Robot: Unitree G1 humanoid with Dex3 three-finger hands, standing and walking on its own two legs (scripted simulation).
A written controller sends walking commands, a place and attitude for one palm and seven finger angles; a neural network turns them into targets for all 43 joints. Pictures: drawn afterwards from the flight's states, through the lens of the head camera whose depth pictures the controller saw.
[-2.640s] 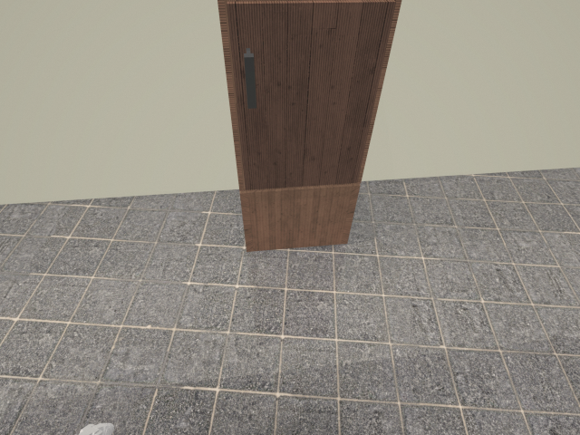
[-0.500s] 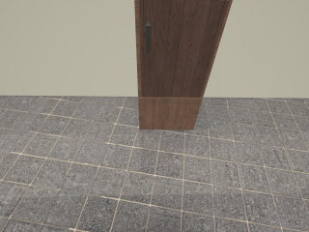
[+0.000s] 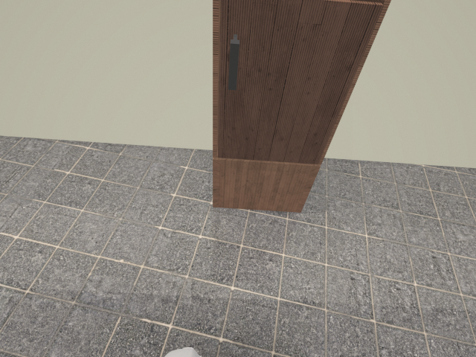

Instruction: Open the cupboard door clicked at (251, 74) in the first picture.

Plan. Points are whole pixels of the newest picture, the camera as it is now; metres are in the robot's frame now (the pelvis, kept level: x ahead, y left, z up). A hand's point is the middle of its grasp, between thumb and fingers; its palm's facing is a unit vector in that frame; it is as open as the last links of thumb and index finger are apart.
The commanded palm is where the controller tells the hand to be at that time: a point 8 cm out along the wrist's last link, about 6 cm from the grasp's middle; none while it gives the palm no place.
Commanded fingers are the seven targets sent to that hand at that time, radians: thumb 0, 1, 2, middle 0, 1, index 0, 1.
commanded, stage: take the last steps up to it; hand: left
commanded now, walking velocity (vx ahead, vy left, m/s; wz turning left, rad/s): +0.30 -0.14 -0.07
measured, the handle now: (233, 62) +0.85 +0.10 +0.06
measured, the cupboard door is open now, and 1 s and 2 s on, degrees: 0 0 0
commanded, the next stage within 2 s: come to a stop and stand still in 0.64 s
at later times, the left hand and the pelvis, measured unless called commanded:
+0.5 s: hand (185, 301) +0.25 +0.13 -0.16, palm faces +0.00 -0.97 -0.24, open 7.4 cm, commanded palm none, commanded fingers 0.00 0.90 0.90 -0.20 -0.30 -0.20 -0.30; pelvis +0.16 -0.07 +0.00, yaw -2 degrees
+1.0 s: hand (214, 275) +0.31 +0.08 -0.17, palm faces +0.02 -0.99 -0.15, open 7.4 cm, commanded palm none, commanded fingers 0.00 0.90 0.90 -0.20 -0.30 -0.20 -0.30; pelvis +0.30 -0.09 +0.01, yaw -2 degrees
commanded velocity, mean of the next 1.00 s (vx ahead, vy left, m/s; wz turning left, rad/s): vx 0.09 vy -0.07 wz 0.02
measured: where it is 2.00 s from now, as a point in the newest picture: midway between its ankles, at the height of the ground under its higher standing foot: outside the picture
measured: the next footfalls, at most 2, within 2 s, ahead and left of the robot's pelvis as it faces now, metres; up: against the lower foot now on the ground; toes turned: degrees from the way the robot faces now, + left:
left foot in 0.02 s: +0.12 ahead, +0.11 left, +0.00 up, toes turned +10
right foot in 0.42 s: +0.24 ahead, -0.19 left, +0.00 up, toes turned -11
